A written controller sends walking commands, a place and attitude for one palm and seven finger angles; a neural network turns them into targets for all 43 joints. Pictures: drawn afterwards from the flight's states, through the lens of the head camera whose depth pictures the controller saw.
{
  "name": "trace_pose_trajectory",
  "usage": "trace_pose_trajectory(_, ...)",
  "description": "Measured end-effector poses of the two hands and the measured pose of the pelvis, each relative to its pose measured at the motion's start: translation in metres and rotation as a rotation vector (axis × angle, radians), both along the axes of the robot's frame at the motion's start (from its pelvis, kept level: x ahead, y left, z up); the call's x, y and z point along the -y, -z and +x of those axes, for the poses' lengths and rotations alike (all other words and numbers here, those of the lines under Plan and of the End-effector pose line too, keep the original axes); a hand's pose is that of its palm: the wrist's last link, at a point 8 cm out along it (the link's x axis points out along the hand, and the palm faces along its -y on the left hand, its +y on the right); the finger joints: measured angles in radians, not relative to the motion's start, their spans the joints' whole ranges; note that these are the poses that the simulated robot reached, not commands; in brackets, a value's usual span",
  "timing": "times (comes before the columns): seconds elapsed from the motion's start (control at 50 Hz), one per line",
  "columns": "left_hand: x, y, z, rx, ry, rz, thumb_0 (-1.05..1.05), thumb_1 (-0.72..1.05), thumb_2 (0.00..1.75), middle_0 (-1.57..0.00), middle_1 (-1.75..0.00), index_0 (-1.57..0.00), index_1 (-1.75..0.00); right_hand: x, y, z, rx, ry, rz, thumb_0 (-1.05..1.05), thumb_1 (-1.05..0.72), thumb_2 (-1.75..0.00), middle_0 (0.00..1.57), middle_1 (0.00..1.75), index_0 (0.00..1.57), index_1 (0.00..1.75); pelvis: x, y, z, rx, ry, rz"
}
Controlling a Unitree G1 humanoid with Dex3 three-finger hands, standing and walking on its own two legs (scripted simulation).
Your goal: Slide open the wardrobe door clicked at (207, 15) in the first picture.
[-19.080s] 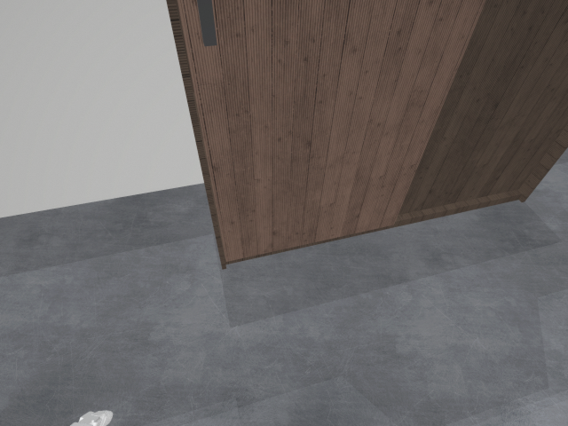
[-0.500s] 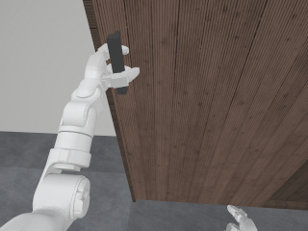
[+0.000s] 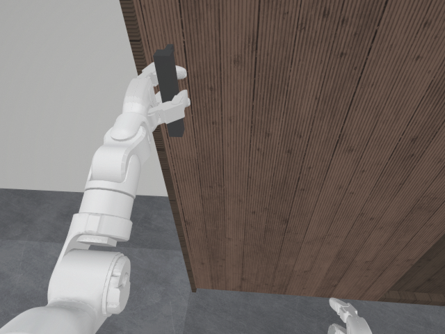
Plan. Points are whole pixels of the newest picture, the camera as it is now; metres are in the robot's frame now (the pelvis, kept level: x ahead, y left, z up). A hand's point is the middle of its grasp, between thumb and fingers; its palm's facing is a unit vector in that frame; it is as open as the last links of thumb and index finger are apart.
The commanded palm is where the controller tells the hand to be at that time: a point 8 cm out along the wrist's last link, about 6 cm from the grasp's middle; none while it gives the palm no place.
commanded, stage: grip the handle and tug to test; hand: left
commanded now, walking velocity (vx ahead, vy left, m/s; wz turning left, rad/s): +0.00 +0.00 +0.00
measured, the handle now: (173, 91) +0.47 +0.13 +0.24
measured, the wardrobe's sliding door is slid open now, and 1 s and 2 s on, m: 0.00 0.00 0.01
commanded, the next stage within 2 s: tug the door sideways, standing still in 0.40 s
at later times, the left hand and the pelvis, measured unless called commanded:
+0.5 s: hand (179, 107) +0.41 +0.10 +0.24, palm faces -0.01 -1.00 -0.02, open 6.3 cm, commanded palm +0.36 +0.15 +0.24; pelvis +0.03 +0.00 +0.00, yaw -2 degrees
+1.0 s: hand (180, 106) +0.41 +0.10 +0.24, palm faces +0.05 -1.00 -0.05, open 6.3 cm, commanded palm +0.39 +0.10 +0.24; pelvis +0.02 +0.00 +0.00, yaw +3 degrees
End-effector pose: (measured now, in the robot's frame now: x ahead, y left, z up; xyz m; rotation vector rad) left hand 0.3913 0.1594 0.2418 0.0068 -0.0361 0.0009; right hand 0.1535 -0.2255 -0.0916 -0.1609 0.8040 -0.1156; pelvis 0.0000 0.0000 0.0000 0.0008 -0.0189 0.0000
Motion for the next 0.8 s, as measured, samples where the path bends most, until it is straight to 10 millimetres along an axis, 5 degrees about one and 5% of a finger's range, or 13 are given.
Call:
trace_pose_trajectory(0.34,0.001,0.001,-0.001,0.025,-0.001,0.011,-0.01,0.69,0.76,-0.33,-1.39,-0.27,-1.37,0.002,-0.003,0.013,0.019,0.013,0.02,0.02,-0.9,-0.9,0.2,0.3,0.2,0.3,0.0,0.0,0.011,-0.006,0.021,0.004)
trace_pose_trajectory(0.6,0.0,0.002,-0.002,0.042,0.021,0.017,-0.01,0.7,0.74,-0.31,-1.39,-0.24,-1.36,0.004,-0.009,0.054,0.048,-0.009,0.023,0.02,-0.9,-0.9,0.2,0.3,0.2,0.3,0.001,0.001,0.036,-0.025,0.029,0.009)
trace_pose_trajectory(0.8,0.002,0.0,-0.001,0.009,-0.02,0.015,0.0,0.66,0.81,-0.35,-1.37,-0.31,-1.37,-0.01,-0.009,0.08,0.048,-0.103,-0.001,0.02,-0.9,-0.9,0.2,0.3,0.2,0.3,0.003,0.003,0.034,-0.023,-0.03,0.005)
